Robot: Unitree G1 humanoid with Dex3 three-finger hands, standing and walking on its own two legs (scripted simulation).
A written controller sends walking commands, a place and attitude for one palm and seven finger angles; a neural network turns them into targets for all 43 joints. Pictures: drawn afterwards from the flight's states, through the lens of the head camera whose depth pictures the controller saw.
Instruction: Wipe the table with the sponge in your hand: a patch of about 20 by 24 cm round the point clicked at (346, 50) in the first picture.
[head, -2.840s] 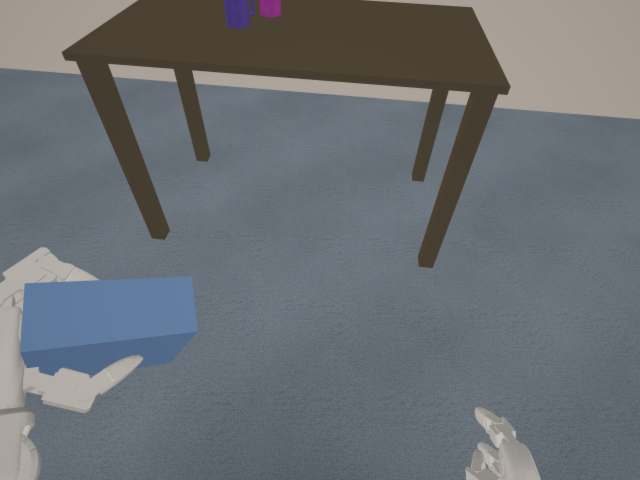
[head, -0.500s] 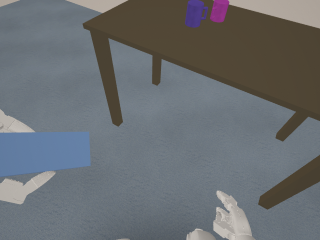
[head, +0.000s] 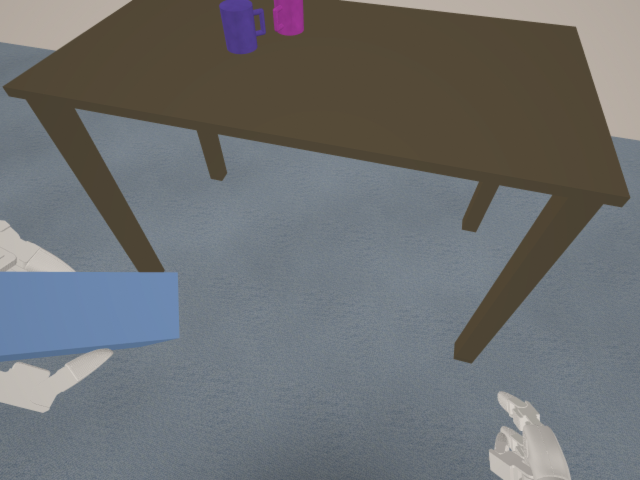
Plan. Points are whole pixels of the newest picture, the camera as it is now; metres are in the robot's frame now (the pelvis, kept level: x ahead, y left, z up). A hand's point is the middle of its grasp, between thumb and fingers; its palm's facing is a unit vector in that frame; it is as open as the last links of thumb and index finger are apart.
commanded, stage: turn to face it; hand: left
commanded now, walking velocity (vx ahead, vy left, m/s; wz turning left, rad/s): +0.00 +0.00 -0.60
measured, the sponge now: (106, 317) +0.23 +0.20 +0.17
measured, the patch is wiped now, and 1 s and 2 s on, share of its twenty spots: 0.00 0.00 0.00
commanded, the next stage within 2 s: take the last steps up to it in 1.04 s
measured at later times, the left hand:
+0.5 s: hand (216, 325) +0.23 +0.10 +0.17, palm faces +0.10 -0.87 -0.48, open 9.6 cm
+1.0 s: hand (240, 397) +0.17 +0.07 +0.17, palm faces -0.04 -0.92 -0.39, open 9.6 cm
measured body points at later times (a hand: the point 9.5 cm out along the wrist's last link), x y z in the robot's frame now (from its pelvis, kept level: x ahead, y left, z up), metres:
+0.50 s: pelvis -0.07 -0.04 -0.01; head -0.02 -0.08 +0.43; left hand +0.22 +0.15 +0.19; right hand +0.03 -0.29 -0.13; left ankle -0.05 +0.12 -0.69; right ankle -0.07 -0.13 -0.74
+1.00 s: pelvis -0.14 -0.04 +0.00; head -0.13 -0.04 +0.45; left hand +0.16 +0.12 +0.19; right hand -0.09 -0.31 -0.08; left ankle -0.06 +0.09 -0.74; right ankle -0.17 -0.13 -0.69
